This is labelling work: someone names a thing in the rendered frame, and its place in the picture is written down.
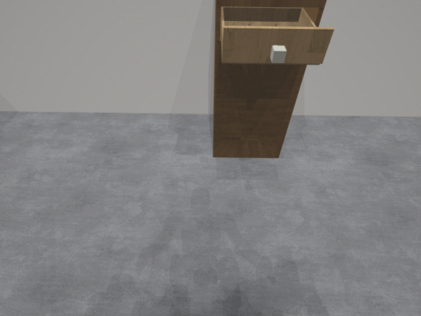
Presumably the cabinet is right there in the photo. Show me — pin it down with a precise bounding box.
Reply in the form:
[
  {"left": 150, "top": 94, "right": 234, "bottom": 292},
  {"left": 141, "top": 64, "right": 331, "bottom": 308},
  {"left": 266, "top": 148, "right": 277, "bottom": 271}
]
[{"left": 213, "top": 0, "right": 327, "bottom": 158}]

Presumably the handle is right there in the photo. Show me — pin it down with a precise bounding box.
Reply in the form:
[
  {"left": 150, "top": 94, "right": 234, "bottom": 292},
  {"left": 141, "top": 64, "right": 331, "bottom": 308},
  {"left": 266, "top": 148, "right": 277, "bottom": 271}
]
[{"left": 270, "top": 45, "right": 287, "bottom": 63}]

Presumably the drawer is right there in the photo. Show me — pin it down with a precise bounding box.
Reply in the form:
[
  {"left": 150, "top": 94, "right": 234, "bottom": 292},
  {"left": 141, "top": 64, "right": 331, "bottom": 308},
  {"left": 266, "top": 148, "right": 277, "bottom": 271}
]
[{"left": 220, "top": 7, "right": 334, "bottom": 65}]

